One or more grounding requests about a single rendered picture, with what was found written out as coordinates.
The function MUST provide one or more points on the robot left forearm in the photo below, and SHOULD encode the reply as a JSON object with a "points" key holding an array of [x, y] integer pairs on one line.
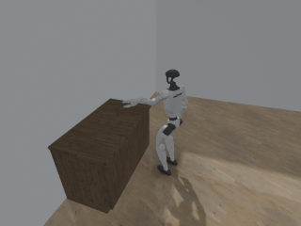
{"points": [[145, 101]]}

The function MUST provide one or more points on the counter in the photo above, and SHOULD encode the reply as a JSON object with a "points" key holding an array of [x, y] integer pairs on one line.
{"points": [[96, 158]]}

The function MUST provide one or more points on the robot right forearm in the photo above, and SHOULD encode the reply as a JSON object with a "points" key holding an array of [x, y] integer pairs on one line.
{"points": [[182, 110]]}

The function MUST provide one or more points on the robot torso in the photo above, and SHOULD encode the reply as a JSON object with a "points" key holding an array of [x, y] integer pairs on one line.
{"points": [[172, 106]]}

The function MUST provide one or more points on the right robot upper arm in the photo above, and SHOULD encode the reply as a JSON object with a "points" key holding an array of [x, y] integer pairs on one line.
{"points": [[184, 97]]}

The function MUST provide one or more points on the robot right foot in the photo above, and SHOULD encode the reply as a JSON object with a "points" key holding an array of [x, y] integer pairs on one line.
{"points": [[174, 162]]}

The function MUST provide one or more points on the left robot upper arm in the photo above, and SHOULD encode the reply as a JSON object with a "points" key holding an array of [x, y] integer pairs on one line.
{"points": [[161, 96]]}

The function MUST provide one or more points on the robot left hand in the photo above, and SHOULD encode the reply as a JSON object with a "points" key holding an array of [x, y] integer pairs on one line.
{"points": [[132, 102]]}

